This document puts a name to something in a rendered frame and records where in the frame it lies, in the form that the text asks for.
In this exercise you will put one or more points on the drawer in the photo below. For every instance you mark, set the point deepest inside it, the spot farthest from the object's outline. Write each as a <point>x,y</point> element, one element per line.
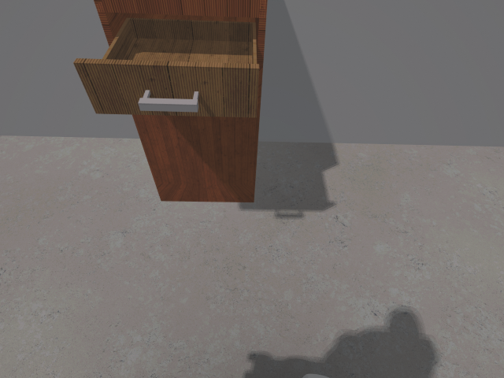
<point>173,59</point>

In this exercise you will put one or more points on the handle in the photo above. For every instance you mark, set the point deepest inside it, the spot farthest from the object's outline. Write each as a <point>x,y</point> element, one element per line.
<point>168,104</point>

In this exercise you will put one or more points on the cabinet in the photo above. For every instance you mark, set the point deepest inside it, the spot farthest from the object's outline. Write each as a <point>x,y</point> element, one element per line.
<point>196,159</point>

